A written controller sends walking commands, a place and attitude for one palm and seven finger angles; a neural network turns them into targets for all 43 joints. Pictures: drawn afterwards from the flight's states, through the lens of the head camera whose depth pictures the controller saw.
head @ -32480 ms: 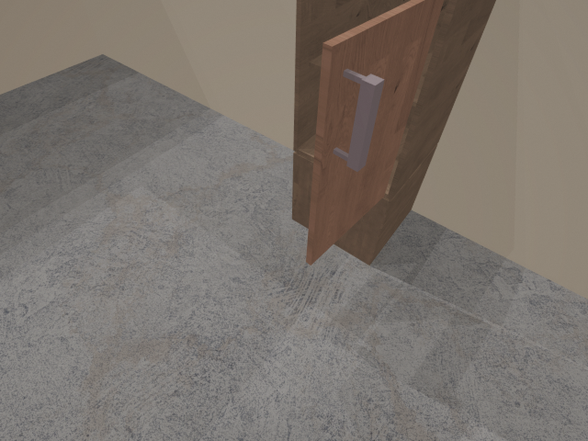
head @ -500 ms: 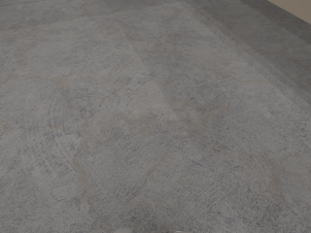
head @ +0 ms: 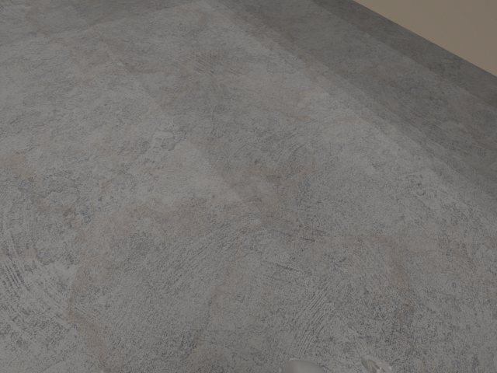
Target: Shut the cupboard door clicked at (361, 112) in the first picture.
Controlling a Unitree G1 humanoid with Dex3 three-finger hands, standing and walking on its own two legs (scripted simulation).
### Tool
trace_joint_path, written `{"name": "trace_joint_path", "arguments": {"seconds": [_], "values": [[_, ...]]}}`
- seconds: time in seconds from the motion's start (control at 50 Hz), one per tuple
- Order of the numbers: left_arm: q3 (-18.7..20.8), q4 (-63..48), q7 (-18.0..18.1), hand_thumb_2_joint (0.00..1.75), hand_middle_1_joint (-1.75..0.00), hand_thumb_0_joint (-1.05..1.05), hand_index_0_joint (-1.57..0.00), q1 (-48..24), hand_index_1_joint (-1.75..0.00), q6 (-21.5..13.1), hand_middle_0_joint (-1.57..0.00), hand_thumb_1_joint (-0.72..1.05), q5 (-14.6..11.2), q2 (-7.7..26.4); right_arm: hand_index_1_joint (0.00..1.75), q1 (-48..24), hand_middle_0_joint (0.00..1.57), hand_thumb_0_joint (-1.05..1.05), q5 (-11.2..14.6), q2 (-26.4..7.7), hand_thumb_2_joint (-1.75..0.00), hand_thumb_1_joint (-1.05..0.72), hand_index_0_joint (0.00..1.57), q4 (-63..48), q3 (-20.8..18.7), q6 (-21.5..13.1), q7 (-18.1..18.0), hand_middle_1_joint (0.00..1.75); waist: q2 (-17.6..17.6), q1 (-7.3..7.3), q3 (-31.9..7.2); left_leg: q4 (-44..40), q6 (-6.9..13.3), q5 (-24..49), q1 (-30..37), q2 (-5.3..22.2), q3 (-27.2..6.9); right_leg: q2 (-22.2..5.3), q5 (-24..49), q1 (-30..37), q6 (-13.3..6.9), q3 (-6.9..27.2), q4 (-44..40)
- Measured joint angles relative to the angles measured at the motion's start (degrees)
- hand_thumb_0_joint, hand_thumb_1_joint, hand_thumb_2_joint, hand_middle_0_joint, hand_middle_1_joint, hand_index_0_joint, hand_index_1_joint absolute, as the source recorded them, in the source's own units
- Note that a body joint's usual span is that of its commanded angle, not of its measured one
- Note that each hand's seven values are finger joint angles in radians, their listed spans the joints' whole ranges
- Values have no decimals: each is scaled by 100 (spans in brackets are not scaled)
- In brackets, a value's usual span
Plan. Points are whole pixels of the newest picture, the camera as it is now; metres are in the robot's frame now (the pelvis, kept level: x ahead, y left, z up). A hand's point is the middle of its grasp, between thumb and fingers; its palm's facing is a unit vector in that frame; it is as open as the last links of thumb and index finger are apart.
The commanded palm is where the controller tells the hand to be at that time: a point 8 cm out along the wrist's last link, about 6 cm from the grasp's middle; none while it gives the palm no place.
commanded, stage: turn to face it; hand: left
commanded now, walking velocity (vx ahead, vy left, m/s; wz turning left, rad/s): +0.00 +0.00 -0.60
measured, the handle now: out of the picture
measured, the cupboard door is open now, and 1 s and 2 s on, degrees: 53 53 53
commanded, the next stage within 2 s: none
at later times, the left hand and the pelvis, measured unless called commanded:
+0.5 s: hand (174, 332) +0.20 +0.15 -0.17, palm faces -0.31 -0.92 -0.22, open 7.4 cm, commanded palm none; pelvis +0.05 -0.01 -0.01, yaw -18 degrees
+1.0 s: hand (219, 287) +0.29 +0.08 -0.16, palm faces -0.56 -0.78 -0.28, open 7.4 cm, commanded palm none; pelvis +0.08 -0.03 -0.02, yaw -36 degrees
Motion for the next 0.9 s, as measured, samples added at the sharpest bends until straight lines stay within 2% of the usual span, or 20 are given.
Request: {"name": "trace_joint_path", "arguments": {"seconds": [0.08, 0.14, 0.18, 0.2, 0.22, 0.24, 0.28, 0.34, 0.44, 0.5, 0.54, 0.56, 0.62, 0.66, 0.7, 0.78, 0.86, 0.9], "values": [[-24, -108, -49, 90, -29, 0, -19, -184, -30, 37, -20, 91, 11, 47, 30, 211, 20, 0, 2, -127, -90, -90, 20, 53, -66, 26, 30, 30, 121, -121, 52, 46, -57, -163, 173, 165, 316, -157, 262, 216, -34, -135, -800], [-60, -162, -74, 90, -29, 0, -19, -318, -30, 29, -20, 91, 18, 36, 30, 389, 20, 0, 3, -269, -90, -90, 20, 124, -137, 68, 52, 30, 216, -236, 85, 262, -134, -385, 239, 275, 557, -149, 379, 488, -123, -250, -1437], [-98, -220, -90, 90, -29, 0, -19, -377, -30, -20, -20, 91, 20, 15, 30, 530, 20, 0, 21, -386, -90, -90, 20, 180, -188, 103, 66, 30, 292, -289, 84, 550, -213, -603, 222, 363, 694, -91, 765, 786, -216, -350, -2051], [-129, -271, -95, 90, -29, 0, -19, -379, -30, -80, -20, 91, 23, 32, 30, 622, 20, 0, 49, -436, -90, -90, 20, 201, -214, 124, 82, 30, 280, -301, 56, 854, -254, -736, 130, 389, 747, -91, 1193, 993, -300, -361, -2457], [-143, -289, -70, 90, -29, 0, -19, -394, -30, -168, -20, 91, 36, 9, 30, 649, 20, 0, 82, -503, -90, -90, 20, 249, -243, 169, 93, 30, 319, -283, 53, 1405, -303, -892, -77, 416, 658, -51, 1056, 1013, -381, -317, -2487], [-169, -286, -28, 90, -29, 0, -19, -408, -30, -235, -20, 91, 22, -48, 30, 618, 20, 0, 105, -579, -90, -90, 20, 302, -264, 245, 82, 30, 398, -292, 91, 2085, -349, -1178, -344, 363, 384, 6, 899, 963, -441, -275, -2344], [-240, -292, 39, 90, -29, 0, -19, -368, -30, -260, -20, 91, 1, -144, 30, 572, 20, 0, 124, -658, -90, -90, 20, 350, -292, 364, 47, 30, 459, -334, 116, 3227, -387, -1427, -867, 150, -51, 46, 786, 989, -495, -184, -2322], [-284, -270, 112, 90, -30, 0, -20, -241, -30, -194, -20, 91, 3, -210, 30, 479, 19, 0, 113, -622, -90, -91, 20, 326, -271, 391, 79, 30, 336, -333, 84, 3807, -466, -1073, -1418, 12, -247, 53, 985, 1119, -465, 50, -2680], [-328, -142, 75, 90, -30, 0, -20, -99, -30, -123, -20, 90, 39, -245, 30, 369, 19, 0, 114, -458, -90, -91, 20, 135, -206, 291, 147, 30, 105, -329, 22, 2667, -532, -682, -1525, -48, -370, 57, 1160, 1209, -428, 406, -3021], [-315, -98, 44, 90, -30, 0, -20, -45, -30, -97, -20, 90, 42, -267, 30, 322, 19, 0, 133, -380, -90, -91, 20, 72, -173, 226, 141, 30, 36, -273, -2, 1750, -518, -529, -1261, -145, -398, 98, 1098, 1162, -349, 610, -2935], [-292, -75, 38, 90, -30, 0, -20, 0, -30, -64, -20, 90, 17, -267, 30, 331, 20, 0, 145, -346, -90, -91, 20, 38, -143, 154, 129, 30, 14, -255, -46, 943, -493, -101, -929, -211, -375, 154, 978, 1076, -266, 736, -2743], [-282, -83, 35, 90, -30, 0, -20, 40, -30, -37, -20, 90, -8, -277, 30, 379, 20, 0, 134, -365, -90, -91, 20, 2, -124, 95, 125, 30, 82, -257, -113, 512, -405, 129, -767, -165, -415, 244, 882, 979, -226, 761, -2579], [-195, -31, 33, 90, -30, 0, -20, -27, -30, 48, -20, 90, -39, -144, 30, 384, 20, 0, 40, -199, -90, -91, 20, 33, -39, 33, 93, 30, -115, -222, -58, 711, -107, 1, -750, -142, -193, 224, -172, 470, -217, 621, -1115], [-135, -19, 0, 90, -30, 0, -20, -46, -30, 66, -20, 90, -13, -83, 30, 450, 20, 0, 1, -119, -90, -90, 20, 24, 16, 25, 82, 30, -135, -199, -51, 575, -64, -20, -600, -37, -62, 187, -302, 190, -161, 346, -223], [-105, -26, -41, 90, -30, 1, -20, -90, -30, 87, -20, 91, -9, -59, 30, 507, 20, 0, -15, -85, -90, -90, 20, 20, 38, 30, 58, 30, -75, -194, -27, 364, -85, 53, -440, 71, 32, 109, -240, 78, -92, 105, 151], [-97, -85, -92, 90, -29, 0, -19, -177, -30, 101, -20, 91, -18, -76, 30, 561, 20, 0, -15, -110, -90, -90, 20, 44, 9, 38, 37, 30, 88, -211, 33, 141, -133, 103, -217, 255, 270, -40, -94, 207, -48, -153, -294], [-123, -119, -110, 90, -29, 0, -19, -254, -30, 77, -20, 91, -13, -130, 30, 592, 20, 0, -7, -225, -90, -90, 20, 98, -75, 77, 73, 30, 249, -271, 50, 311, -234, -69, -144, 417, 558, -87, 100, 583, -111, -281, -1276], [-144, -154, -118, 90, -29, 0, -19, -262, -30, 31, -20, 91, -9, -156, 30, 627, 20, 0, 12, -309, -90, -90, 20, 129, -127, 110, 94, 30, 333, -291, 29, 583, -319, -252, -175, 512, 685, -68, 566, 913, -179, -354, -2018]]}}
